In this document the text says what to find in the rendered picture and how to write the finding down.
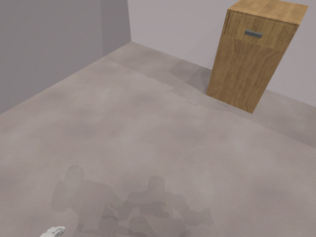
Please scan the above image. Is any cabinet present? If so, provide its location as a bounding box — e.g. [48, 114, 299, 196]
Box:
[206, 0, 309, 114]

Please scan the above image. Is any drawer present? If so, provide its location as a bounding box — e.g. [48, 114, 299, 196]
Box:
[224, 12, 294, 50]

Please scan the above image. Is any left robot hand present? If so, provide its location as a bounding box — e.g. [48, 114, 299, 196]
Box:
[40, 226, 66, 237]

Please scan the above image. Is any handle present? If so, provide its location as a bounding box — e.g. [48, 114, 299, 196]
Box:
[244, 29, 263, 39]

